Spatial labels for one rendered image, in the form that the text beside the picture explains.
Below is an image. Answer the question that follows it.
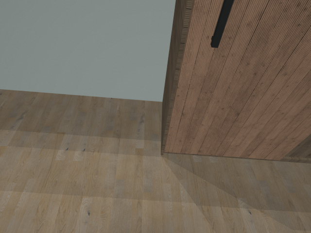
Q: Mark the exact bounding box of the wardrobe door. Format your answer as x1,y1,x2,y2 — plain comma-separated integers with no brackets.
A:
285,134,311,158
164,0,311,160

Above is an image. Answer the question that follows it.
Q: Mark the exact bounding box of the handle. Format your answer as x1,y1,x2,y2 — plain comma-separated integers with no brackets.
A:
211,0,234,48

